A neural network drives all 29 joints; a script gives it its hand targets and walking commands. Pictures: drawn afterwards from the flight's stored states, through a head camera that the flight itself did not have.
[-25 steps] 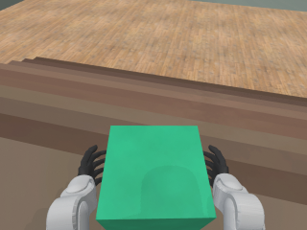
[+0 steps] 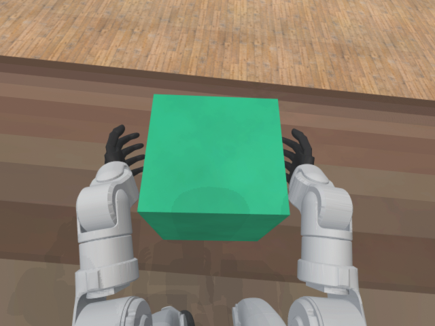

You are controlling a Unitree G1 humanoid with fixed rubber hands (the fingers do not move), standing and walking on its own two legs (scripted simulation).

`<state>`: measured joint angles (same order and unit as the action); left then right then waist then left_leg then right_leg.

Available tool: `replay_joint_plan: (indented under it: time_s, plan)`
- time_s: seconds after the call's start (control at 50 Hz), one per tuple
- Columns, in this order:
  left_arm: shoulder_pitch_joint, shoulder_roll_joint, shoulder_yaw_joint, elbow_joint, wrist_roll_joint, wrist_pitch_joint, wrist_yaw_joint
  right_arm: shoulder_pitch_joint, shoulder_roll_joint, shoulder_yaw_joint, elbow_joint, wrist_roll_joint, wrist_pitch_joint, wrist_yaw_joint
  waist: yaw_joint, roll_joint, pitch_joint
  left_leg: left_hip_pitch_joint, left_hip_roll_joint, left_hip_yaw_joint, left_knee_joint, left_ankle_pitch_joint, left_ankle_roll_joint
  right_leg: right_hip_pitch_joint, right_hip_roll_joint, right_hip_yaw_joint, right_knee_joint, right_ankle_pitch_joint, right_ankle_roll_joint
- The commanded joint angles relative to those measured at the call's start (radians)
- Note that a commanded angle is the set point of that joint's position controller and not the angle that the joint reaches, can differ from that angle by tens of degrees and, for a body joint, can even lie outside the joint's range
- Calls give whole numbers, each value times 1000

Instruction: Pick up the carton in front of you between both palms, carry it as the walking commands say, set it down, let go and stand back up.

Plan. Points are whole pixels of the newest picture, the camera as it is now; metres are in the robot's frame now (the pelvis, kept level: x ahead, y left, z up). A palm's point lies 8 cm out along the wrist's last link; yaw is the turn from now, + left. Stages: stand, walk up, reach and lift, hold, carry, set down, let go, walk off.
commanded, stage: carry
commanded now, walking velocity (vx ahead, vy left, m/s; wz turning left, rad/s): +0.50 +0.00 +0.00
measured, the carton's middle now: (213, 178) +0.37 -0.02 +0.01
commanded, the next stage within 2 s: none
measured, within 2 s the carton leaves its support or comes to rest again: neither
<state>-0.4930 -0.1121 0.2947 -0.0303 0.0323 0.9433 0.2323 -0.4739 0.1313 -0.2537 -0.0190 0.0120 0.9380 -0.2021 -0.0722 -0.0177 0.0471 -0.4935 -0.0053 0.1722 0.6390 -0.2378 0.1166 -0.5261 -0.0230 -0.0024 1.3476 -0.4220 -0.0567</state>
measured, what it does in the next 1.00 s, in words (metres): goes down: right foot, then left foot 0.13 m lower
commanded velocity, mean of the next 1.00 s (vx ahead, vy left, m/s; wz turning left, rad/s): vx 0.50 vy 0.00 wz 0.00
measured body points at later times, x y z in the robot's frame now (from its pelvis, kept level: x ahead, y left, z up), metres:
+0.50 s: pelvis +0.31 -0.01 -0.01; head +0.39 +0.00 +0.44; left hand +0.62 +0.19 +0.06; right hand +0.67 -0.12 +0.05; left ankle +0.38 +0.06 -0.71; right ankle +0.27 -0.09 -0.72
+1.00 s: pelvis +0.64 +0.01 -0.17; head +0.68 +0.01 +0.28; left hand +0.98 +0.16 -0.11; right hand +0.97 -0.15 -0.11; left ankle +0.46 +0.06 -0.84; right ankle +0.76 -0.09 -0.88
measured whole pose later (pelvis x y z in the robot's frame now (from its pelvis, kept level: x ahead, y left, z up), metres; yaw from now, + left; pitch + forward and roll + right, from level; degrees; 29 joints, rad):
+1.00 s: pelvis +0.64 +0.01 -0.17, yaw +2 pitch +6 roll +0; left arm -0.28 -0.16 0.29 -0.08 0.09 0.86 0.18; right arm -0.34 0.18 -0.19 -0.02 -0.02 0.85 -0.20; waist -0.12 0.00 -0.05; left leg -0.21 -0.12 0.01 0.83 -0.69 0.12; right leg -0.64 0.01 -0.04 0.66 0.12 -0.05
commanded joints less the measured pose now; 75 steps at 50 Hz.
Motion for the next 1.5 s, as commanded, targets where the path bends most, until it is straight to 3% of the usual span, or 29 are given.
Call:
replay_joint_plan:
  time_s: [0.0,0.14,0.2,0.24,0.26,0.28,0.32,0.38,0.42,0.44,0.48,0.54,0.58,0.62,0.7,0.72,0.82,0.92,0.96,1.0,1.02,1.04,1.06,1.12,1.18,1.26,1.38,1.44,1.48]
  plan:
    - [-515,-736,-557,25,-80,-46,-16,-613,745,614,-72,162,-64,17,18,124,-535,601,272,-354,-146,502,104,-224,-26,-2,-111,58,-12]
    - [-487,-776,-593,-42,-114,-33,-42,-528,769,606,-110,132,-50,22,10,178,-456,526,144,-123,-113,734,40,-18,62,-152,-631,375,-15]
    - [-389,-759,-613,-83,-129,-18,-53,-435,740,624,-151,109,-31,19,124,119,-506,456,118,-8,181,859,-19,258,95,-203,-708,482,-58]
    - [-343,-744,-625,-119,-134,-10,-57,-425,722,641,-207,106,-15,14,235,-77,-482,96,6,-46,508,354,-67,557,-53,69,-891,652,-113]
    - [-322,-735,-629,-94,-126,5,-55,-380,722,629,-169,81,-1,10,232,-166,-405,-79,-48,-95,594,-154,-74,658,-103,191,-935,856,-125]
    - [-323,-738,-656,-134,-133,7,-56,-363,722,621,-202,80,1,10,224,-241,-406,-332,-81,-150,676,-306,-75,823,-143,335,-876,867,-171]
    - [-371,-830,-756,-214,-216,5,-77,-371,713,569,-270,58,-8,10,238,-131,-374,-554,-6,-222,517,-355,-99,892,-137,419,-808,638,-153]
    - [-440,-841,-853,-294,-308,-10,-105,-317,659,501,-230,24,-34,3,192,21,-461,-236,-27,-161,146,-80,-125,705,-121,363,-822,424,-134]
    - [-472,-844,-863,-320,-332,-18,-109,-333,679,535,-288,32,-48,14,155,10,-500,100,-38,-116,19,363,-99,419,-54,197,-720,201,-102]
    - [-506,-821,-868,-339,-348,-17,-109,-342,670,533,-305,35,-47,13,66,9,-483,305,-26,-98,7,546,-70,265,-14,50,-624,201,-64]
    - [-447,-766,-852,-290,-321,0,-97,-312,609,529,-259,41,-21,13,-23,35,-409,545,21,-155,-195,612,-67,74,35,-78,-495,-4,-1]
    - [-277,-564,-615,-55,-122,57,-26,-319,463,564,-180,67,45,6,-53,56,-283,555,159,-255,-316,630,29,20,67,-70,-23,-145,2]
    - [-238,-465,-500,-20,-25,95,22,-324,436,552,-107,106,65,-17,7,245,-362,710,259,-466,-14,1009,49,-299,78,14,129,-236,-11]
    - [-330,-523,-499,-114,-33,104,36,-427,559,560,-110,166,73,-19,37,214,-358,653,282,-604,-77,529,107,-384,16,34,-13,-92,-13]
    - [-560,-691,-538,-162,-148,47,-10,-609,764,637,-179,237,31,10,-3,73,-416,519,330,-766,-80,541,225,-325,-14,87,-171,53,40]
    - [-524,-711,-533,-107,-135,28,-14,-627,784,654,-171,245,18,16,-6,6,-420,594,284,-697,-58,631,183,-354,-2,91,-264,72,44]
    - [-389,-774,-586,-80,-97,-71,-40,-481,846,709,-151,216,-63,43,-42,140,-559,752,179,-430,88,932,86,-278,55,-59,-424,203,10]
    - [-307,-760,-629,-62,-66,-114,-56,-312,813,711,-64,150,-106,53,-97,49,-403,631,9,-318,210,498,35,-210,81,-108,-831,649,8]
    - [-306,-726,-616,-88,-62,-122,-57,-324,802,719,-65,144,-119,47,-49,74,-340,386,2,-285,234,364,17,126,91,-123,-942,857,-6]
    - [-273,-676,-599,-99,-64,-121,-42,-331,781,716,-73,142,-122,29,176,110,-450,202,40,-202,578,618,-23,537,71,-149,-868,810,-25]
    - [-258,-637,-584,-104,-70,-120,-28,-338,759,704,-84,143,-118,18,281,-76,-477,55,-30,-133,953,234,-70,692,-38,-52,-890,810,-91]
    - [-228,-585,-562,-57,-59,-111,-13,-323,711,671,-79,130,-108,1,252,-277,-473,-281,-139,-149,1196,-470,-88,907,-167,153,-690,1200,-158]
    - [-223,-568,-580,-51,-78,-106,2,-276,643,621,-65,97,-95,-18,192,-253,-546,-415,-115,-217,1219,-493,-92,971,-277,443,-611,1216,-229]
    - [-342,-643,-669,-97,-210,-91,-9,-244,588,479,-35,22,-87,-57,148,56,-442,-362,-14,-225,886,-367,-77,613,-262,565,-785,516,-265]
    - [-450,-770,-734,-73,-283,-94,-60,-267,653,450,3,2,-107,-36,140,17,-394,-245,4,-253,725,-183,-93,337,-234,594,-816,256,-252]
    - [-498,-828,-741,-60,-269,-121,-87,-399,761,516,-7,20,-144,-10,168,-50,-371,-265,27,-207,448,147,-94,368,-149,396,-756,625,-151]
    - [-304,-782,-671,55,-193,-166,-69,-322,718,552,30,15,-171,-8,216,15,-339,-239,-32,-93,37,553,-56,464,35,207,-561,554,-61]
    - [-256,-767,-651,30,-181,-175,-54,-362,702,589,-61,57,-171,-10,211,-89,-296,48,-92,16,-158,595,-59,345,63,110,-461,549,-46]
    - [-226,-735,-642,14,-172,-177,-42,-349,673,595,-79,72,-160,-13,139,-126,-353,267,-123,42,-146,591,-49,283,41,52,-263,758,-25]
